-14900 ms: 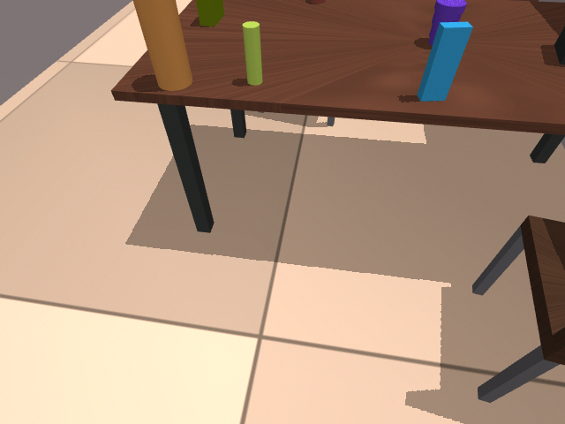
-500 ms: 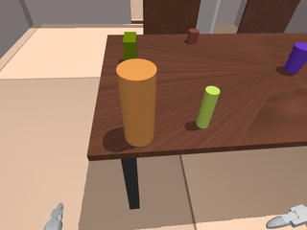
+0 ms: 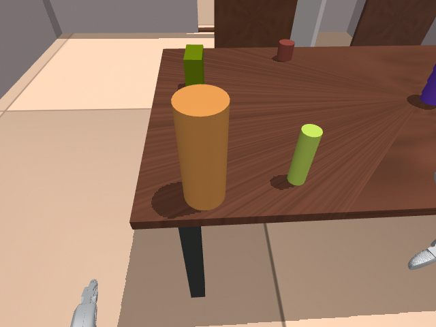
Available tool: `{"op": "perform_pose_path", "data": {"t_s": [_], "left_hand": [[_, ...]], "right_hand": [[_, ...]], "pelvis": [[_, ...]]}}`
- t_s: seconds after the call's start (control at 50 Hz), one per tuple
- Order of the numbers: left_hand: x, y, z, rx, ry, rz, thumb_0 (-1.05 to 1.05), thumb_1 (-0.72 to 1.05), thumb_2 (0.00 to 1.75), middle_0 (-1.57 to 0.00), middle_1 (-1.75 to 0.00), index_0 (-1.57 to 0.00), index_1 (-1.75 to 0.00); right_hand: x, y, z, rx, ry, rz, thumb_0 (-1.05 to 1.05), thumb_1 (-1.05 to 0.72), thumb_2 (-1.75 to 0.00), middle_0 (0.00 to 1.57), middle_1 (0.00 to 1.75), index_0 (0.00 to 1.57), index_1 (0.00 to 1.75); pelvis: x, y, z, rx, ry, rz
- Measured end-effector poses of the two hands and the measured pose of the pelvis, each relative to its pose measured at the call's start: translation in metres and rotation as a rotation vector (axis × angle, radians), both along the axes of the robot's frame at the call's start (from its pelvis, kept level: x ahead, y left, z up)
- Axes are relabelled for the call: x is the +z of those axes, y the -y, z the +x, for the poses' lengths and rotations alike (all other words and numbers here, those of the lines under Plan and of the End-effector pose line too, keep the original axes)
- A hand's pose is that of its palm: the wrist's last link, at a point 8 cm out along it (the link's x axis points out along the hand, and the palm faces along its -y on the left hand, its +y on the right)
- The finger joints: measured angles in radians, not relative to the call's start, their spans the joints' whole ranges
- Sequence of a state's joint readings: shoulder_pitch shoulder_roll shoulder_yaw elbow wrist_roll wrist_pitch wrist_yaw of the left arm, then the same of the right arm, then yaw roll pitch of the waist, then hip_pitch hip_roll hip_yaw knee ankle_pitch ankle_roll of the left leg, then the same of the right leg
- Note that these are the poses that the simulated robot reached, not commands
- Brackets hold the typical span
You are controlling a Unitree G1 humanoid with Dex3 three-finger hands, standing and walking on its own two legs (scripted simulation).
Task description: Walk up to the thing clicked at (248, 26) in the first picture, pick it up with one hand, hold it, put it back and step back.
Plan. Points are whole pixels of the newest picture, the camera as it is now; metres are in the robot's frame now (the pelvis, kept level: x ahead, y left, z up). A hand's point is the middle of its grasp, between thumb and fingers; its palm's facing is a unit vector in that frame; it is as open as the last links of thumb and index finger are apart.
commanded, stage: go down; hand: right
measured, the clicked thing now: (303, 156) +0.49 -0.18 +0.04
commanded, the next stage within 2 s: none
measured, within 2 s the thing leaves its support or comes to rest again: neither
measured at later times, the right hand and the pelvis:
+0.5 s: hand (430, 184) +0.33 -0.34 +0.13, palm faces +0.13 +0.99 +0.00, open 17.5 cm; pelvis +0.00 -0.01 -0.01, yaw +1 degrees
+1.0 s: hand (424, 164) +0.38 -0.36 +0.13, palm faces +0.13 +0.99 +0.00, open 17.6 cm; pelvis +0.00 -0.01 -0.01, yaw +2 degrees
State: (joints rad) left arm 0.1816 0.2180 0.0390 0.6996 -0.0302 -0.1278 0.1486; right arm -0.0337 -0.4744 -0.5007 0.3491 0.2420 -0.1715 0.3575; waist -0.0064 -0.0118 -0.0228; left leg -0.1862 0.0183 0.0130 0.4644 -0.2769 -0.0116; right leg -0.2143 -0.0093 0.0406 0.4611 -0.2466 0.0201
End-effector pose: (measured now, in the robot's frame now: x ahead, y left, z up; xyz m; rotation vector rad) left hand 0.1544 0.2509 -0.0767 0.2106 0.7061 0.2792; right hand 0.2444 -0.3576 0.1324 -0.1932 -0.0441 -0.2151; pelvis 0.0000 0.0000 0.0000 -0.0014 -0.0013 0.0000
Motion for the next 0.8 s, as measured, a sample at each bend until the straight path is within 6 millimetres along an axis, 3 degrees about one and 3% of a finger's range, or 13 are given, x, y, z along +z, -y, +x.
{"op": "perform_pose_path", "data": {"t_s": [0.22,0.54,0.66,0.8], "left_hand": [[-0.004,-0.003,-0.022,0.013,-0.046,0.049,-0.01,-0.53,0.03,-0.05,-0.05,-0.06,-0.05],[0.002,0.001,-0.020,-0.018,-0.011,0.088,-0.01,-0.54,0.04,-0.06,-0.06,-0.06,-0.06],[-0.006,0.004,-0.026,-0.028,-0.037,0.085,-0.01,-0.54,0.05,-0.06,-0.06,-0.07,-0.06],[0.003,-0.004,-0.028,-0.012,0.004,0.110,-0.01,-0.53,0.05,-0.06,-0.06,-0.07,-0.06]], "right_hand": [[-0.008,0.023,0.042,0.099,-0.061,0.148,-0.02,0.59,-0.04,0.04,0.06,0.04,0.05],[-0.005,0.040,0.065,0.084,-0.065,0.194,-0.02,0.55,-0.05,0.04,0.05,0.04,0.05],[0.000,0.040,0.081,0.112,-0.062,0.188,-0.02,0.55,-0.05,0.04,0.05,0.04,0.05],[0.002,0.043,0.101,0.104,-0.068,0.208,-0.01,0.56,-0.05,0.05,0.05,0.05,0.05]], "pelvis": [[-0.002,0.008,0.000,0.017,-0.041,0.007],[-0.006,0.008,-0.002,0.016,-0.078,0.019],[-0.009,0.008,-0.007,0.015,-0.105,0.021],[-0.010,0.007,-0.006,0.024,-0.128,0.020]]}}
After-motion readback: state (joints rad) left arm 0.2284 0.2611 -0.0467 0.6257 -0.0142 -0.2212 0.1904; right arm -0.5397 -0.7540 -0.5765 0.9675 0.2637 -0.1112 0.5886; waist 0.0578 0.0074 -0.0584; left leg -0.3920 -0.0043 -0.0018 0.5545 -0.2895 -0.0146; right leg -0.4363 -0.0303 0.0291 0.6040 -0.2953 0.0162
